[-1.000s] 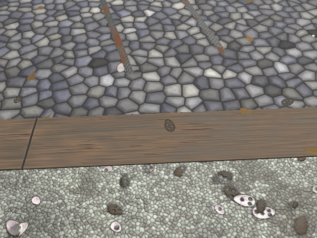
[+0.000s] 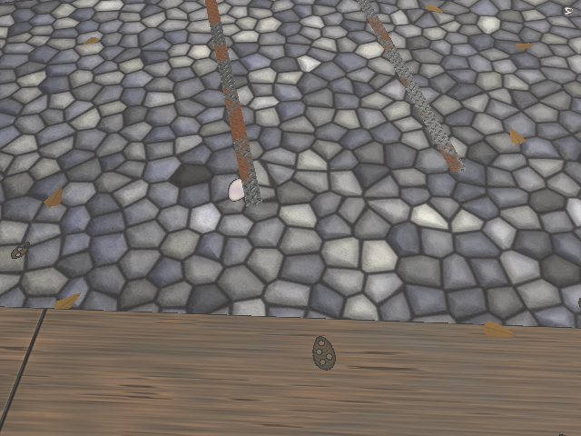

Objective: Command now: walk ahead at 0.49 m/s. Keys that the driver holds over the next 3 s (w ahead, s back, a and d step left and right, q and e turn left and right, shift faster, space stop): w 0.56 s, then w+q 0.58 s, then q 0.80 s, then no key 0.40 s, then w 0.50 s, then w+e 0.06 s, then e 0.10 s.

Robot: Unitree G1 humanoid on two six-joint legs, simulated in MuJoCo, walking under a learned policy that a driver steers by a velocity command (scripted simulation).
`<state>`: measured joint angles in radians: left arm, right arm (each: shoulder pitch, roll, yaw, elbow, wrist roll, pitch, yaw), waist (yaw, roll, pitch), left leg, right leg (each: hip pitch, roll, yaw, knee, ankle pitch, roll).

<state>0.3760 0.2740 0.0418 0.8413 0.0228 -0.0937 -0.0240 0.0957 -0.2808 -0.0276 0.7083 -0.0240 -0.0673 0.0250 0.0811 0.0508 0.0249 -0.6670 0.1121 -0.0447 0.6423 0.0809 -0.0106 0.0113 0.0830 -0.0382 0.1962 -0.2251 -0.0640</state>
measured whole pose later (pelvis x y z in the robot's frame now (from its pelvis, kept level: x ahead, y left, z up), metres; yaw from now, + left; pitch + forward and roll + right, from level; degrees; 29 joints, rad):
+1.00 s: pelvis +0.60 +0.02 +0.00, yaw +11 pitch +2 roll -2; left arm 0.43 0.19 0.01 0.96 0.10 -0.12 0.00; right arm 0.17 -0.23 -0.02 0.86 -0.07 -0.08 0.09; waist 0.06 0.04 -0.02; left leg -0.72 0.11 -0.04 0.91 -0.03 0.05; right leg -0.06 0.04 -0.21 0.21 -0.19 -0.06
